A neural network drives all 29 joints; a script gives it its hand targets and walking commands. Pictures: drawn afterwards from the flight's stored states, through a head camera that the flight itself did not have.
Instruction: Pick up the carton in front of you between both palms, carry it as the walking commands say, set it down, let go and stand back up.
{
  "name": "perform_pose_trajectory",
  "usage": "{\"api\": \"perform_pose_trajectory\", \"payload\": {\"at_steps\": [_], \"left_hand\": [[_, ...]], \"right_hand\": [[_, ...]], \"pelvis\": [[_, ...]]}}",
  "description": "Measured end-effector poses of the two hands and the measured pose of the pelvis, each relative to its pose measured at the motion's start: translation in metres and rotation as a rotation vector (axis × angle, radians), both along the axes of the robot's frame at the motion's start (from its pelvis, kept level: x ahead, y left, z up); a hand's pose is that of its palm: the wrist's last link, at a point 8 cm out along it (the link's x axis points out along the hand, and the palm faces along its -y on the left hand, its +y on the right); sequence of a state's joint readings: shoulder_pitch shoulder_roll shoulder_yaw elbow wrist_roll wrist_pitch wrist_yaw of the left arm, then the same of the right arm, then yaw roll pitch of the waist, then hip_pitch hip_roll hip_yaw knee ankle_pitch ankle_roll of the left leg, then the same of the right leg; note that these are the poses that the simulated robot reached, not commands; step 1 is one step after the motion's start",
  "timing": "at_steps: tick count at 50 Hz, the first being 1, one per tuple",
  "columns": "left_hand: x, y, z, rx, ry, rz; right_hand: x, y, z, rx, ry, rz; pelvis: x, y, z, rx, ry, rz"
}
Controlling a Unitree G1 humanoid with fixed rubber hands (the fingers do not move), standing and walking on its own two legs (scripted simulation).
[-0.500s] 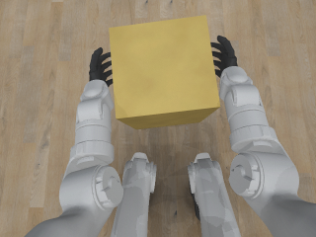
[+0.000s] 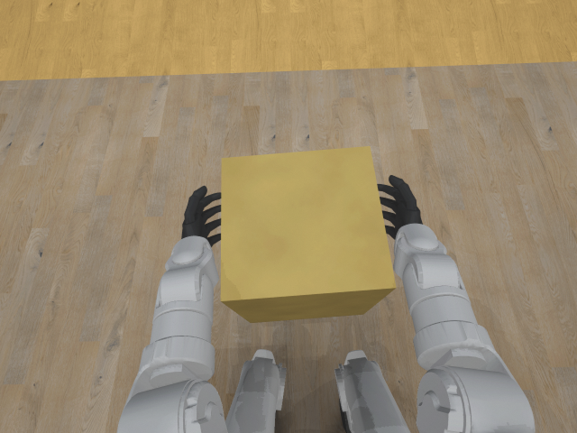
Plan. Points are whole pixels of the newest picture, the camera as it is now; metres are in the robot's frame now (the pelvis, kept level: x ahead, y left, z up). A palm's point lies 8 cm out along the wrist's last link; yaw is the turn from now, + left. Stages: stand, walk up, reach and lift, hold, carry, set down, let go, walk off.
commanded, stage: reach and lift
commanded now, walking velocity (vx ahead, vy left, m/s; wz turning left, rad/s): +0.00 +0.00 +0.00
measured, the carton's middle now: (302, 246) +0.41 +0.01 -0.11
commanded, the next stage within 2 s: hold in 1.72 s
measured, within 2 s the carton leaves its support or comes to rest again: neither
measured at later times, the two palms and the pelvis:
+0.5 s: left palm (160, 219) +0.36 +0.16 +0.11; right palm (461, 211) +0.36 -0.14 +0.11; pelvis +0.05 +0.00 +0.13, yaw +0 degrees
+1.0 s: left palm (125, 207) +0.34 +0.16 +0.18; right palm (509, 201) +0.34 -0.15 +0.18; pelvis +0.04 +0.01 +0.16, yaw +0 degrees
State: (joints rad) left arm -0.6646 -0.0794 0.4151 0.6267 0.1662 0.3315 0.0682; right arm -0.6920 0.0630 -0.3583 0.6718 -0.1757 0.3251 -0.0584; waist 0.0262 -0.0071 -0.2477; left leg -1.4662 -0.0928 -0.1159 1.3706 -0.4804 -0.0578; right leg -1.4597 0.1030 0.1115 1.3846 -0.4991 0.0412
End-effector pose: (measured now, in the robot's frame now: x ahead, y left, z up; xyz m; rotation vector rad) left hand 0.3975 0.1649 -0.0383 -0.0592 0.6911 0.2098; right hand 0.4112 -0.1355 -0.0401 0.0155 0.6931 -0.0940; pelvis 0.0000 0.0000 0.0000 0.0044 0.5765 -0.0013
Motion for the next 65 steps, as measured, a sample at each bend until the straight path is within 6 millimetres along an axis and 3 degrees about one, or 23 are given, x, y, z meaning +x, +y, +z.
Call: {"api": "perform_pose_trajectory", "payload": {"at_steps": [22, 36, 40, 52, 65], "left_hand": [[-0.032, -0.006, 0.132, 0.002, -0.009, -0.04], [-0.049, -0.008, 0.211, 0.028, -0.034, -0.075], [-0.052, -0.009, 0.22, 0.04, -0.02, -0.09], [-0.057, -0.009, 0.222, 0.037, -0.005, -0.084], [-0.051, -0.01, 0.229, 0.048, -0.01, -0.094]], "right_hand": [[-0.042, -0.006, 0.133, -0.006, -0.009, -0.033], [-0.063, -0.009, 0.212, -0.027, -0.036, -0.03], [-0.068, -0.01, 0.221, -0.037, -0.022, -0.025], [-0.072, -0.009, 0.223, -0.034, -0.007, -0.022], [-0.066, -0.011, 0.23, -0.044, -0.013, -0.015]], "pelvis": [[0.047, 0.003, 0.116, -0.004, -0.295, 0.002], [0.061, 0.005, 0.157, -0.004, -0.548, 0.004], [0.057, 0.005, 0.159, -0.004, -0.598, 0.002], [0.043, 0.005, 0.158, -0.004, -0.635, 0.0], [0.052, 0.004, 0.162, -0.003, -0.64, 0.001]]}}
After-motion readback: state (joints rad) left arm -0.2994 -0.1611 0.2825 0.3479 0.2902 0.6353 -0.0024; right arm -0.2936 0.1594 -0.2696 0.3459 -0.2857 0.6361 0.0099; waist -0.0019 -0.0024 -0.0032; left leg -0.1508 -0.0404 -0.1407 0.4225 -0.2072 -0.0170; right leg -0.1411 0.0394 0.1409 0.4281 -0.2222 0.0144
